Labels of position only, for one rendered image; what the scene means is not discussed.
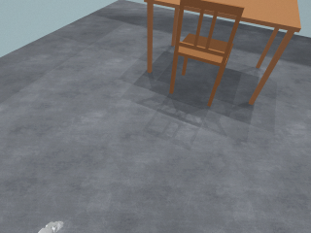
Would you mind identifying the chair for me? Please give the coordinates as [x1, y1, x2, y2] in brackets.
[169, 0, 245, 107]

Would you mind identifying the table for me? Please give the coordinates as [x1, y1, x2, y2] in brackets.
[144, 0, 301, 105]

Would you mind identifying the left robot hand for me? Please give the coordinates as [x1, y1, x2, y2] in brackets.
[38, 221, 64, 233]

